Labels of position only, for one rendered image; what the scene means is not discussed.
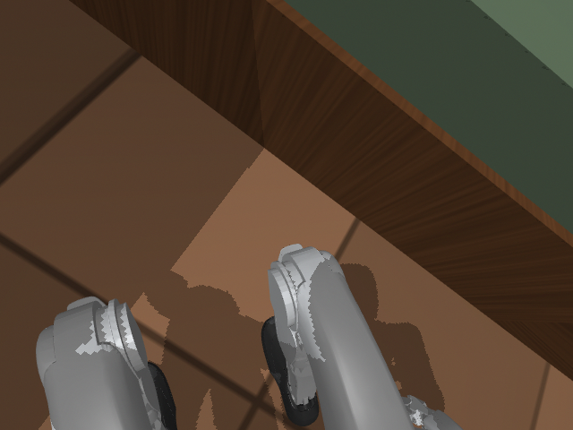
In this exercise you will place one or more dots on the left robot foot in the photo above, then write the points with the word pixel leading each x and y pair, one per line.
pixel 165 398

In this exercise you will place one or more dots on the right robot foot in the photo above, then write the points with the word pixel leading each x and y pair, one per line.
pixel 301 415

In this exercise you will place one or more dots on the bed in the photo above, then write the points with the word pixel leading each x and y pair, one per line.
pixel 446 126

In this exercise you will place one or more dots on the right robot hand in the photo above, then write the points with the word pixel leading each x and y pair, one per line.
pixel 428 418

